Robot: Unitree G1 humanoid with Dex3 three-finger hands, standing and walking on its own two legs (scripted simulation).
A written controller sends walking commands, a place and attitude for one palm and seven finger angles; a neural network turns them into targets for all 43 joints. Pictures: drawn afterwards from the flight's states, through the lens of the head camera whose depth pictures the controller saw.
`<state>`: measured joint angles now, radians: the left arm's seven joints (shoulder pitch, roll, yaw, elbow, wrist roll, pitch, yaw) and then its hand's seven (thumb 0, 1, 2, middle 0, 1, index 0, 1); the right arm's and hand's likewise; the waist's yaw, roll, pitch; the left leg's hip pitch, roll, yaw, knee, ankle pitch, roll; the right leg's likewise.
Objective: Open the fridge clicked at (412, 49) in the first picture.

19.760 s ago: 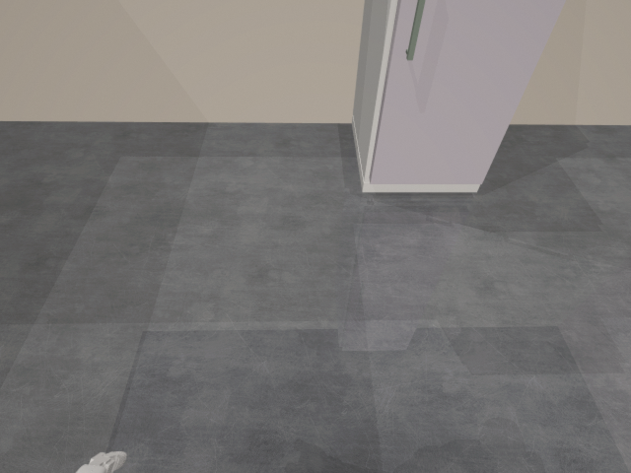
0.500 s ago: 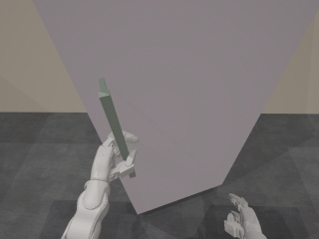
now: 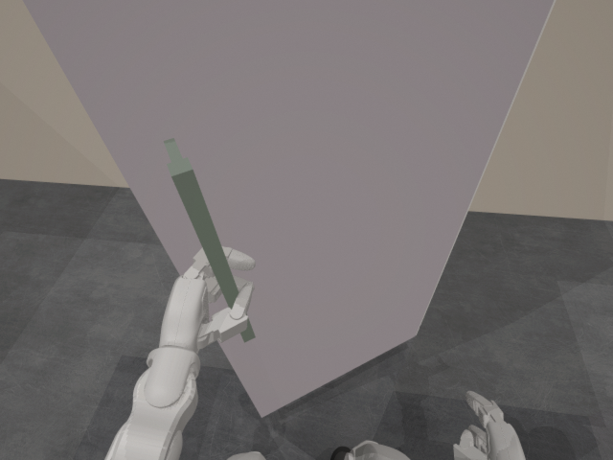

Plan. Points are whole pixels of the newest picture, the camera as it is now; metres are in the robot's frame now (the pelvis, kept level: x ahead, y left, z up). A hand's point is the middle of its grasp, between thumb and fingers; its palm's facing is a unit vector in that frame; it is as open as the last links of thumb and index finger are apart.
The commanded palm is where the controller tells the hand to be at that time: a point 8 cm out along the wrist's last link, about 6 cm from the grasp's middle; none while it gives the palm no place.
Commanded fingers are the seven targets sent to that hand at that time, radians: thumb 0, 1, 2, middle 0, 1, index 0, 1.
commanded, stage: walk backward, drawing the door open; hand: left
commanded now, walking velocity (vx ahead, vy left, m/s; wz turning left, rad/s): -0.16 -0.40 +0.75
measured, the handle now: (219, 263) +0.33 +0.11 +0.11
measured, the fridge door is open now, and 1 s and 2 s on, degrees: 34 65 72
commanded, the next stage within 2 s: stop walking and hold the door back in 1.06 s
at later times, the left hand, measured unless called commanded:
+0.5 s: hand (314, 387) +0.19 +0.00 +0.07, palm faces +0.28 -0.95 -0.11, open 5.9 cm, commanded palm +0.15 +0.03 +0.08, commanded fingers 0.00 0.90 0.90 -0.45 -1.40 -0.45 -1.40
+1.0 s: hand (448, 456) +0.12 -0.13 +0.08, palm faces +0.72 -0.67 -0.19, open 6.0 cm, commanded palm +0.06 -0.11 +0.08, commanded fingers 0.00 0.90 0.90 -0.45 -1.40 -0.45 -1.40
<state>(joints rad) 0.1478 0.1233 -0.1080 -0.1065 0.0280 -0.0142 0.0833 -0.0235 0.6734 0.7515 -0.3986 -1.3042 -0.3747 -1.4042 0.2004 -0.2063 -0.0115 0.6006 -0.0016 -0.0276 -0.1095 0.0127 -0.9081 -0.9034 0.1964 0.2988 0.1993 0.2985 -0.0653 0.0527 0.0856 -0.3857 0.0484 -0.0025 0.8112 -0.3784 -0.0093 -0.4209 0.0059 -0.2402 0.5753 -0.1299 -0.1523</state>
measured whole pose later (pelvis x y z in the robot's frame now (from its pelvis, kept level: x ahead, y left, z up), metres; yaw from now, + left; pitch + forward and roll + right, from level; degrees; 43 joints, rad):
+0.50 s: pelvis -0.04 -0.20 -0.01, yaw +27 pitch -2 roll +0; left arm 0.05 0.15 -0.15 -0.11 0.05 -0.12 0.02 0.00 0.68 0.81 -0.40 -1.36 -0.35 -1.40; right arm 0.13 -0.19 -0.03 0.64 -0.04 -0.16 -0.12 0.01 -0.91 -0.90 0.20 0.30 0.20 0.30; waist -0.04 -0.05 0.16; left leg -0.38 0.06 0.04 0.74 -0.32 -0.01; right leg -0.47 0.00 -0.08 1.07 -0.46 0.02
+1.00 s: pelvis +0.03 -0.42 +0.01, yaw +52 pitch -1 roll -4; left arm 0.09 0.19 -0.06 -0.15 0.03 -0.09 0.03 0.00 0.67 0.80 -0.40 -1.33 -0.35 -1.40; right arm 0.18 -0.14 0.02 0.62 -0.03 -0.11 -0.08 0.01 -0.90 -0.90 0.20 0.30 0.20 0.30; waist -0.02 0.06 0.20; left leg -0.39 0.15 -0.12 0.60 -0.22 -0.06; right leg -0.50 0.00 -0.03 0.96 -0.38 0.05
